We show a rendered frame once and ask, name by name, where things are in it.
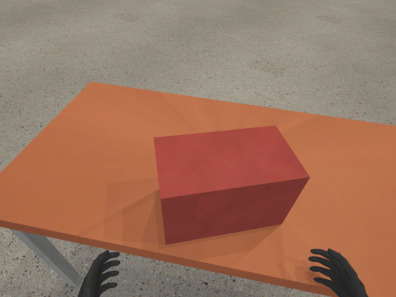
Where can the carton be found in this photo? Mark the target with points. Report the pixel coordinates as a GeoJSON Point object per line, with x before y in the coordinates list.
{"type": "Point", "coordinates": [222, 182]}

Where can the robot right hand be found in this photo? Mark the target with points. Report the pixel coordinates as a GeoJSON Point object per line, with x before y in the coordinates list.
{"type": "Point", "coordinates": [344, 280]}

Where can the robot left hand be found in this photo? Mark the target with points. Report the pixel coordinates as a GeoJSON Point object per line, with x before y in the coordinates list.
{"type": "Point", "coordinates": [91, 286]}

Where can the table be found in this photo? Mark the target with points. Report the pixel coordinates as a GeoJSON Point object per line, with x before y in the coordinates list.
{"type": "Point", "coordinates": [90, 177]}

